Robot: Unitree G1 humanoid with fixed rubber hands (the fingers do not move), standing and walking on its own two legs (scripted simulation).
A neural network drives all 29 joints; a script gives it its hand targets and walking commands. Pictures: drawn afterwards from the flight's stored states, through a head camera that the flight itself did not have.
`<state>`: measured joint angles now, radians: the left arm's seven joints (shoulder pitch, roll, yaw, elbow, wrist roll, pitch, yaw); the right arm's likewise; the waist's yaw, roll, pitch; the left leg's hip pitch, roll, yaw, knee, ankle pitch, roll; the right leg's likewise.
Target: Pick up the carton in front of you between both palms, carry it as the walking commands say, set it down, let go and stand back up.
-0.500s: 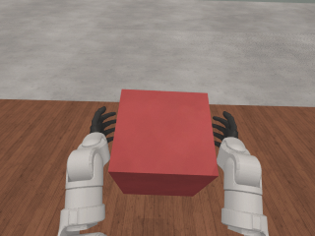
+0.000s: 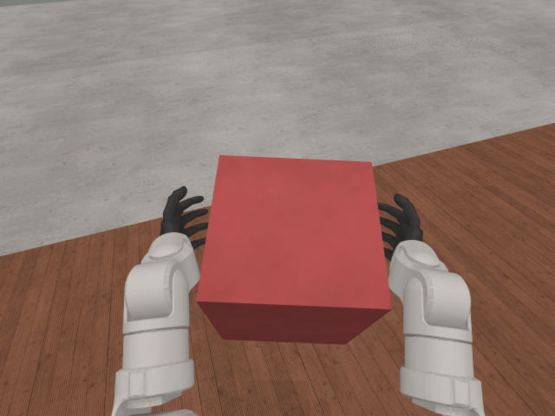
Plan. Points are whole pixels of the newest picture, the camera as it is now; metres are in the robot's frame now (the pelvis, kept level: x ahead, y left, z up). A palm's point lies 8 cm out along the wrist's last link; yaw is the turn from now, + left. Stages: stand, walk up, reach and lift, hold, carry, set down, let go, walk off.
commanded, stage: carry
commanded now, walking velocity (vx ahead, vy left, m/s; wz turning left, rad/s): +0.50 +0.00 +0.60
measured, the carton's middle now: (289, 260) +0.35 +0.00 +0.04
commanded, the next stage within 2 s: none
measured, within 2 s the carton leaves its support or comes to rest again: neither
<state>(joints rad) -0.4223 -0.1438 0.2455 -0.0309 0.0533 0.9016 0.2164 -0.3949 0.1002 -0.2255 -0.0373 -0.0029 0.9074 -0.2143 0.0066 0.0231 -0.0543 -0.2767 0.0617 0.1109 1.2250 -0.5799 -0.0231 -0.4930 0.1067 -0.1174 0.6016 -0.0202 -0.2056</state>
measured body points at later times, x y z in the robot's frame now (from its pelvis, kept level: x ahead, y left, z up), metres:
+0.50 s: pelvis +0.30 +0.05 -0.05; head +0.30 +0.05 +0.40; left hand +0.62 +0.26 +0.05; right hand +0.67 -0.06 +0.06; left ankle +0.38 +0.10 -0.77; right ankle +0.12 -0.05 -0.66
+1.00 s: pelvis +0.61 +0.10 -0.09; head +0.61 +0.09 +0.36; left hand +0.88 +0.36 +0.02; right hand +0.99 +0.06 +0.02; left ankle +0.39 +0.10 -0.75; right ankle +0.74 +0.06 -0.82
